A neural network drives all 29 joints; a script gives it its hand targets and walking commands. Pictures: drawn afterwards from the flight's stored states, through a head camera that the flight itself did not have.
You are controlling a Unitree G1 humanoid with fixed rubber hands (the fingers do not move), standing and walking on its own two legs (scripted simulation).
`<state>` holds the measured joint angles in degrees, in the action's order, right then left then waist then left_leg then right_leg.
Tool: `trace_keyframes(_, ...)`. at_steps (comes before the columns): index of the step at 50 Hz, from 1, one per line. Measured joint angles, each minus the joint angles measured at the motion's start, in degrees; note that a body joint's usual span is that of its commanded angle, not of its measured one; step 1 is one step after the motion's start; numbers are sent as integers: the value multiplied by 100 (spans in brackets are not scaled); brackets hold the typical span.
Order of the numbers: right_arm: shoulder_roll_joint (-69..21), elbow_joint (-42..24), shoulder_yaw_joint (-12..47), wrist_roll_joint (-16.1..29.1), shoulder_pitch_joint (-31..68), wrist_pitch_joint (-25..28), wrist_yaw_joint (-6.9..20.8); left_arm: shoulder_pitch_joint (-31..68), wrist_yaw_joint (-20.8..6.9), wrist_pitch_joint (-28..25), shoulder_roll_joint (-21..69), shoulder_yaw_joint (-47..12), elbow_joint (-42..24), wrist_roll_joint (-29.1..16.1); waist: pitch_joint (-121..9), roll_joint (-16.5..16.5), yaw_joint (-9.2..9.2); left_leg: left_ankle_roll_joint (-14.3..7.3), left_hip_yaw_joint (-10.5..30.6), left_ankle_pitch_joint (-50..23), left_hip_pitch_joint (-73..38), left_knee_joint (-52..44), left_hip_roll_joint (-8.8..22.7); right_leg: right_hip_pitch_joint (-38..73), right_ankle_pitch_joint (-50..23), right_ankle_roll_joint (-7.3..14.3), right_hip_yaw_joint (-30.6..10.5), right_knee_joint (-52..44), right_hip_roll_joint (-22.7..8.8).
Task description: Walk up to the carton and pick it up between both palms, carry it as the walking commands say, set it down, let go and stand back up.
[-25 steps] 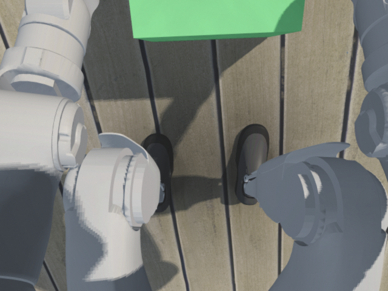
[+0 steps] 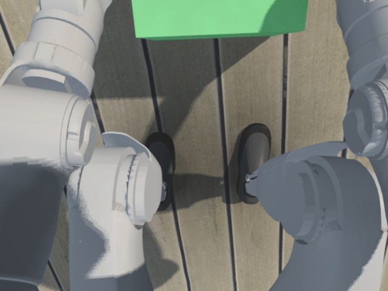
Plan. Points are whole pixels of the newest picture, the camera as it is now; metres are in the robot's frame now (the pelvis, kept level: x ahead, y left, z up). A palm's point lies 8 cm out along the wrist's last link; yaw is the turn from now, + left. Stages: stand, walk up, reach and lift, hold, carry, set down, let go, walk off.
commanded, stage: reach and lift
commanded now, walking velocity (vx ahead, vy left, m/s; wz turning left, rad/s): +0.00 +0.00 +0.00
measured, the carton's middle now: out of the picture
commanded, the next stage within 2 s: none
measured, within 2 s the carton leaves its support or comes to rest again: leaves its support in 0.76 s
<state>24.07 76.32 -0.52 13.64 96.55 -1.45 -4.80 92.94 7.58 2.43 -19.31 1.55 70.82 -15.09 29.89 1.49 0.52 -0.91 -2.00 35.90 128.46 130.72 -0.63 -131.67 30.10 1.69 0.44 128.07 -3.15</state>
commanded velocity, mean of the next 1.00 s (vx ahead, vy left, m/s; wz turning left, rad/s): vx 0.00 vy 0.00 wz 0.00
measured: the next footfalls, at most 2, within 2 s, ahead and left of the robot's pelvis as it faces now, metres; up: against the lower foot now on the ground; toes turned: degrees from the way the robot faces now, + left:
none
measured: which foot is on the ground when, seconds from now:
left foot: down 0.00-1.00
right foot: down 0.00-1.00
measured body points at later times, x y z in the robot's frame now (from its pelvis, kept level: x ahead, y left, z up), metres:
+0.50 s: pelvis +0.01 +0.00 -0.01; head +0.39 -0.01 +0.21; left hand +0.57 +0.16 -0.20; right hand +0.58 -0.18 -0.20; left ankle +0.10 +0.11 -0.32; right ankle +0.13 -0.12 -0.32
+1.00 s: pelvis +0.00 -0.01 +0.01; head +0.36 -0.01 +0.27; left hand +0.57 +0.14 -0.14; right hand +0.58 -0.19 -0.14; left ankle +0.10 +0.11 -0.32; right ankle +0.13 -0.12 -0.32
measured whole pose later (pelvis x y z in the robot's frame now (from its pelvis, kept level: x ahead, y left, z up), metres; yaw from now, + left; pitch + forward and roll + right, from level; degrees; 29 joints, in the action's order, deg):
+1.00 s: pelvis +0.00 -0.01 +0.01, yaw +1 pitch +34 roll +1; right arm 21.5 64.9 -6.0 8.1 89.0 -12.4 -5.7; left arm 85.5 8.8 12.6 -15.9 10.1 59.7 -7.4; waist 22.5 1.3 -0.7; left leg 0.4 -0.4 35.5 127.0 128.7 -2.5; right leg -129.6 30.7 0.1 -0.5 126.6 -0.2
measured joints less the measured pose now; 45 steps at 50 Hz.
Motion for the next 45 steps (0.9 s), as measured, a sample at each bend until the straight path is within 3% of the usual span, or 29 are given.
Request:
trace_keyframes(7, -25, -40, -160, -195, 6, -182, 87, -56, -148, 144, 11, 308, -69, 225, 2, 9, -34, -8, -18, 21, 7, 99, -11, -21, 23, 9, -21, 115, -1)
trace_keyframes(13, -9, -309, -311, -307, -150, -436, 327, -285, -388, 385, 19, 631, -420, 395, -1, 0, -55, -7, -13, 107, 2, 259, -20, -30, 105, 30, -16, 282, -9)
trace_keyframes(24, 19, -435, -301, -326, -193, -628, 478, -382, -615, 601, -47, 693, -625, 504, -7, 5, -70, -8, 2, 163, -5, 330, -35, -16, 160, 34, -7, 349, -5)
trace_keyframes(29, 18, -500, -183, -285, -214, -693, 379, -407, -489, 666, -38, 571, -695, 422, -8, 23, -71, -12, 9, 163, -14, 333, -51, 9, 168, 12, -12, 348, 4)
trace_keyframes(39, -27, -1076, -43, -89, -750, -961, -40, -656, 66, 891, 150, 190, -1000, 177, -194, 57, -104, 61, 138, 121, -87, 203, -206, 201, 251, -181, -65, 220, 194)
trace_keyframes(45, -156, -1165, -297, -253, -845, -1033, -133, -779, 199, 935, 292, 454, -1090, 413, -483, 7, -124, 113, 162, 33, -150, -9, -213, 245, 156, -182, -86, 26, 262)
